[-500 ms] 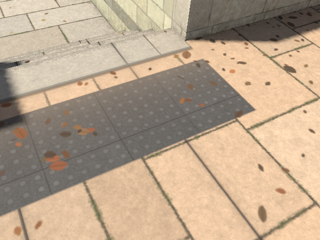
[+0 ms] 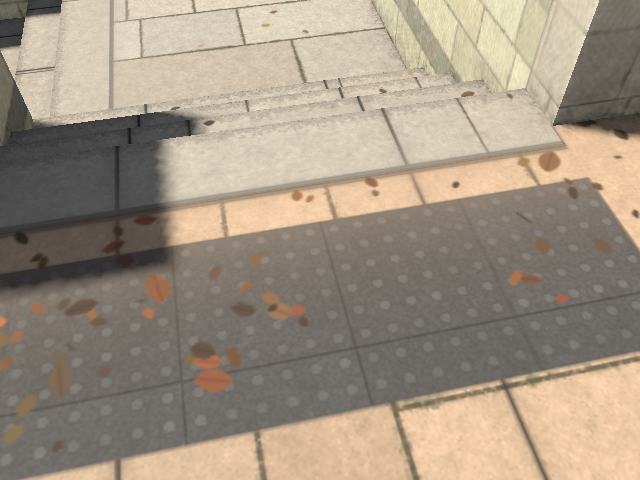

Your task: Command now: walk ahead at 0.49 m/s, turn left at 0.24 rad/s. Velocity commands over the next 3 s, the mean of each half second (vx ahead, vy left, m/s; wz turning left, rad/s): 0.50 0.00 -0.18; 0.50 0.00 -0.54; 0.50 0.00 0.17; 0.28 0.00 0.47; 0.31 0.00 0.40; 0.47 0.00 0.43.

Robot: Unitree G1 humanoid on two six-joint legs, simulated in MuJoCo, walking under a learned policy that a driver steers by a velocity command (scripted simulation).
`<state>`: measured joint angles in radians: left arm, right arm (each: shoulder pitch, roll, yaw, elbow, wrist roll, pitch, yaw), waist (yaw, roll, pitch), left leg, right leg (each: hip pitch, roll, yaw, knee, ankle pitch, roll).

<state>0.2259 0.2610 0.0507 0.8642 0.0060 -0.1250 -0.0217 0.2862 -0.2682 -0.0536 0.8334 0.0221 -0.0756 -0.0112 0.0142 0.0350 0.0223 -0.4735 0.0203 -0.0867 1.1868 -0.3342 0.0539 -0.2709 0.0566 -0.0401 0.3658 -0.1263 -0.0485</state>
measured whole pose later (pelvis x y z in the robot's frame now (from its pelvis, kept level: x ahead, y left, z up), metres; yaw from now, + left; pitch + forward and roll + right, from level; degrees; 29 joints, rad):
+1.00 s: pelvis +0.50 -0.06 -0.01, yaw -27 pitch +2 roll +0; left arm 0.22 0.28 0.08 0.71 -0.01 -0.05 -0.04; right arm 0.21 -0.29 -0.05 0.79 0.01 -0.12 0.00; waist 0.00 0.02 0.05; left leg -0.45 0.08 -0.03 1.22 -0.37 0.00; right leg -0.36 0.10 -0.02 0.51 -0.18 -0.10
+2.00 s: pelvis +0.98 -0.22 -0.01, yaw -2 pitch +2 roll +0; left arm 0.11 0.25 0.02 0.67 0.03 -0.04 0.02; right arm 0.23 -0.32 -0.05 0.69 0.00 0.03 -0.03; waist -0.01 0.03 0.04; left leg -0.45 -0.10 -0.12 1.17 -0.55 -0.06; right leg -0.44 0.02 0.02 0.50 -0.10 -0.02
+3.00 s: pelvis +1.33 -0.17 -0.01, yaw +22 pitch +2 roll -3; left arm 0.39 0.28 0.07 0.91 -0.02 -0.06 -0.01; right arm 0.12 -0.26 -0.04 0.62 0.02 -0.04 0.02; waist 0.10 0.03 0.03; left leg -0.63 0.08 -0.03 0.66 -0.06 0.04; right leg 0.01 0.01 -0.10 0.31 -0.35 0.01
